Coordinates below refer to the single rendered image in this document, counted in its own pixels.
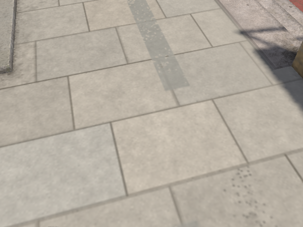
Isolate stairs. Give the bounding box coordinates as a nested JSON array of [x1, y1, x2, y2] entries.
[[258, 0, 303, 43]]

